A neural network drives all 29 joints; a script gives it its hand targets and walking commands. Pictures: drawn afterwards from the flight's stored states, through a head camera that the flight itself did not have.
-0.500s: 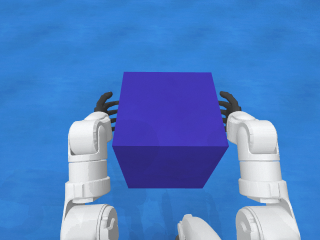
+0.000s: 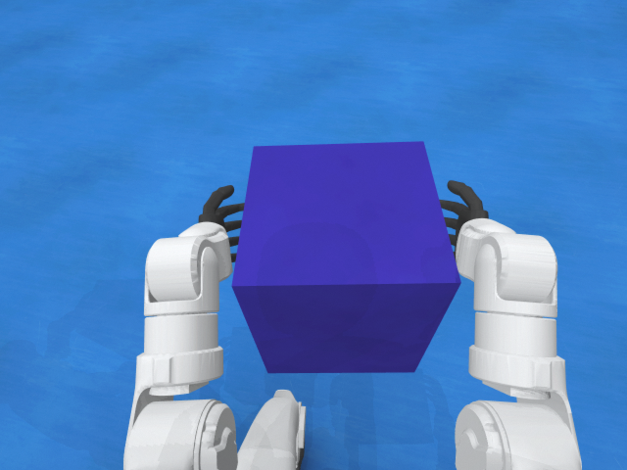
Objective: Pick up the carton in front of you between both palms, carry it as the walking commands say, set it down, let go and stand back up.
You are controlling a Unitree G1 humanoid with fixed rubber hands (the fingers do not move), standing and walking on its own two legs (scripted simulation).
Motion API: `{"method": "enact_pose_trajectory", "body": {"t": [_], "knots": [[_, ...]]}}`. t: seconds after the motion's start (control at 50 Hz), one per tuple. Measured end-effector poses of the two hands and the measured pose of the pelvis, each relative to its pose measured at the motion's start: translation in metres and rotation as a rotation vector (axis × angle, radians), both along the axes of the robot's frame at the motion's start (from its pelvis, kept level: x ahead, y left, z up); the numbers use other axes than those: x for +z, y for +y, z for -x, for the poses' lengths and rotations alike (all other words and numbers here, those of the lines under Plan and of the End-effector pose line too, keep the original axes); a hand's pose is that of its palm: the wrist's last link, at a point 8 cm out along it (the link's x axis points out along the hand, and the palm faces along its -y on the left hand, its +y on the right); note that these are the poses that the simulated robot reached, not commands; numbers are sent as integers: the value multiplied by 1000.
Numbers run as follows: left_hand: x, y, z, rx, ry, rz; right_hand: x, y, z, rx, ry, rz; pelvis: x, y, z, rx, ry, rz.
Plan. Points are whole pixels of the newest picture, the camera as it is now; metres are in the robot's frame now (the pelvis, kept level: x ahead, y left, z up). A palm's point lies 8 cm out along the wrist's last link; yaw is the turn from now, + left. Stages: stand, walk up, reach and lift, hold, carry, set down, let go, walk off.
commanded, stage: carry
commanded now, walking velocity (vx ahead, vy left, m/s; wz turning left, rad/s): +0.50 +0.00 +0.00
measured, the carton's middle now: (339, 266) +0.36 +0.03 +0.01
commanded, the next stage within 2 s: none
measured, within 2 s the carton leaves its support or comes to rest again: neither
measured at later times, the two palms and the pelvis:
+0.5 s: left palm (276, 64) +0.64 +0.15 +0.12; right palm (484, 70) +0.63 -0.15 +0.13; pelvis +0.34 +0.02 +0.02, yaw -2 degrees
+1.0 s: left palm out of the picture +0.90 +0.18 +0.11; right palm out of the picture +0.90 -0.12 +0.11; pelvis +0.64 +0.03 +0.01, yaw -1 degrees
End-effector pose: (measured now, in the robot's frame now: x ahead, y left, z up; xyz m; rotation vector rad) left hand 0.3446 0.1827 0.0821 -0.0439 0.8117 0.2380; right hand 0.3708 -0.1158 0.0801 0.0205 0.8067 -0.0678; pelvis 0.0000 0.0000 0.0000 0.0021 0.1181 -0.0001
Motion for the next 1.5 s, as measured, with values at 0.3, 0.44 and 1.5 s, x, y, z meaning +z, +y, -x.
{"method": "enact_pose_trajectory", "body": {"t": [0.3, 0.44, 1.5], "knots": [[19, -18, -216, -175, -77, 44, 25, -18, -156, -178, -76, 48, 23, 42, -193, -33, 3, 39], [42, -32, -275, -126, -150, 82, 53, -32, -222, -217, -150, -7, 30, 28, -288, -41, -4, 51], [25, -8, -785, -91, -107, 1, 22, -10, -752, -108, -105, -9, 13, 29, -862, 3, -47, 27]]}}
